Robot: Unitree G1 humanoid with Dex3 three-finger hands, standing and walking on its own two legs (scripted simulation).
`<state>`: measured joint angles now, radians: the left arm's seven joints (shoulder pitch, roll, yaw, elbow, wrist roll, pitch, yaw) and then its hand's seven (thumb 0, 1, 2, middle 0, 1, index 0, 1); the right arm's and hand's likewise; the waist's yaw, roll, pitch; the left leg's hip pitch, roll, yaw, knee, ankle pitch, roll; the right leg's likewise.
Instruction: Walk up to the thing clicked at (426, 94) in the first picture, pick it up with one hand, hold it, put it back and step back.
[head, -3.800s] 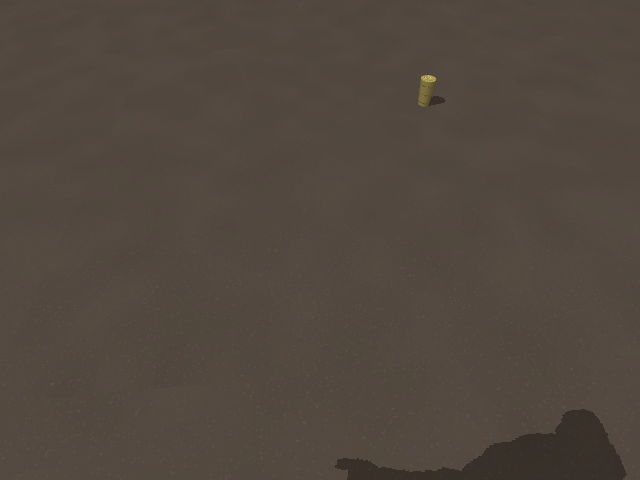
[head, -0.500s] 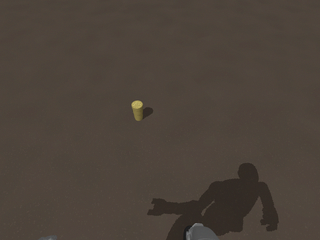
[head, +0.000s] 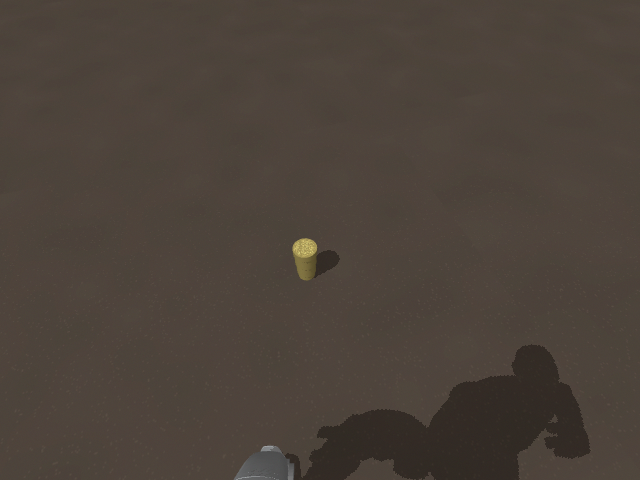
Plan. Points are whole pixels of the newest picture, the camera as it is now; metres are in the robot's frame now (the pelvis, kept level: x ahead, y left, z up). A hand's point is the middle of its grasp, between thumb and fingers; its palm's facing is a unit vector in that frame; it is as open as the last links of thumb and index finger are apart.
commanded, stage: walk up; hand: left
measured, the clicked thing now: (305, 261) +0.91 +0.13 -0.69
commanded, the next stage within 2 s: none
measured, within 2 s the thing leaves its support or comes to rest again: neither
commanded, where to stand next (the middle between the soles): +0.56 +0.02 m, yaw -3 degrees
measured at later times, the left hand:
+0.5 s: hand (148, 395) +0.25 +0.30 -0.14, palm faces -0.07 -0.93 -0.37, open 7.4 cm
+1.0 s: hand (169, 321) +0.38 +0.30 -0.14, palm faces -0.01 -0.92 -0.39, open 7.4 cm
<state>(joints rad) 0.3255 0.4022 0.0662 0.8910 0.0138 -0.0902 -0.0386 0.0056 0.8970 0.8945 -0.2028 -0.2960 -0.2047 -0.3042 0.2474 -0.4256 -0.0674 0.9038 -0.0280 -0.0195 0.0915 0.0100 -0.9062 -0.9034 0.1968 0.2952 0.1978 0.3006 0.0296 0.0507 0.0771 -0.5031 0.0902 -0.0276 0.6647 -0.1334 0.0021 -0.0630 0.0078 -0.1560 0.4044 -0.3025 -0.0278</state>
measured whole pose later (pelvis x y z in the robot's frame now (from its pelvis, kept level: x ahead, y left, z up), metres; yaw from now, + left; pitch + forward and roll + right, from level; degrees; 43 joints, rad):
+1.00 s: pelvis +0.35 +0.02 -0.01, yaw +0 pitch -3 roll -2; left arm 0.36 0.41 0.04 0.86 0.01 -0.09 -0.03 0.00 0.90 0.89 -0.20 -0.30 -0.21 -0.30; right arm 0.26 -0.42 -0.07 0.89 -0.03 -0.01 0.10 0.01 -0.91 -0.90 0.20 0.30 0.20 0.30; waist 0.03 0.04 0.07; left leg -0.43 0.09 0.00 0.64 -0.21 0.01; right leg -0.13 -0.04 -0.10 0.51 -0.32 0.01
